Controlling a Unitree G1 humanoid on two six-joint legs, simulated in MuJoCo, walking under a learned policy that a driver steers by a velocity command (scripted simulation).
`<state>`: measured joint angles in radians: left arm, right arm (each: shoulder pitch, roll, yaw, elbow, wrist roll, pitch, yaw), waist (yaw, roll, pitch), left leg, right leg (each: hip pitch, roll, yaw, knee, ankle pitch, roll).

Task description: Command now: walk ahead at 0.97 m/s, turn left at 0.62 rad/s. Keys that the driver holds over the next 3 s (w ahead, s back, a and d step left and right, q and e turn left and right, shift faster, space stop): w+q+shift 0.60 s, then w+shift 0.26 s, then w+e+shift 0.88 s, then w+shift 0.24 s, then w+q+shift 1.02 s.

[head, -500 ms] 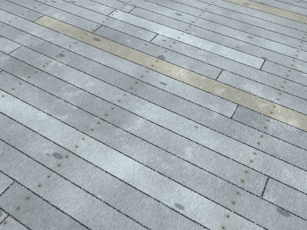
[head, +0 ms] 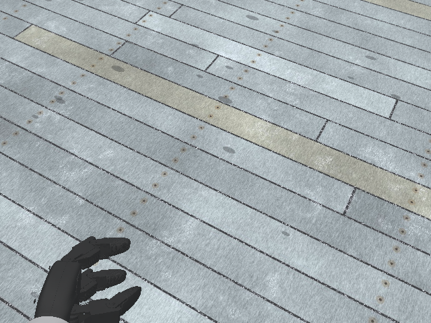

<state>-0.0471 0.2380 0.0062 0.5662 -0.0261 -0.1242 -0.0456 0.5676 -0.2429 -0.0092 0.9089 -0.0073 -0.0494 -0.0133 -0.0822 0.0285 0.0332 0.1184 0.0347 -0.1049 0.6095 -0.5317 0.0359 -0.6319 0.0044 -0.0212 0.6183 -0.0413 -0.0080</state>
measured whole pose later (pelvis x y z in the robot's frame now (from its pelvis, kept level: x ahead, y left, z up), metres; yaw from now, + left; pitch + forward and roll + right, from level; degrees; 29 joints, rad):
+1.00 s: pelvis +0.85 +0.28 +0.02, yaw +38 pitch +1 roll -2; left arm 0.17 0.29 0.06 0.67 -0.01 -0.12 -0.03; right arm 0.34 -0.27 -0.04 0.82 0.01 -0.07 0.00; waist -0.01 0.02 0.05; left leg -0.15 -0.07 -0.13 1.23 -0.41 0.10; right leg -0.45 0.09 -0.02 0.59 -0.14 -0.05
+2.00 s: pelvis +1.67 +0.58 +0.04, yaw -8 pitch -2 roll +0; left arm 0.42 0.26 0.04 0.75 0.00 -0.08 -0.04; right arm 0.14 -0.27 -0.01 0.68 0.01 -0.11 0.00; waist 0.05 0.02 0.05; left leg -0.62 0.13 -0.09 1.16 -0.25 0.01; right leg -0.17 0.15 0.00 0.46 -0.25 -0.14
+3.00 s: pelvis +2.59 +0.67 +0.03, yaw +39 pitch -1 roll -4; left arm 0.44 0.33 0.09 0.81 0.00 -0.10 0.00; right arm 0.13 -0.35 -0.07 0.59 0.04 -0.01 0.03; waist 0.09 0.06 0.03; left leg -0.79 0.11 -0.01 1.22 -0.17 0.05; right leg 0.01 0.04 -0.16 0.34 -0.30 0.01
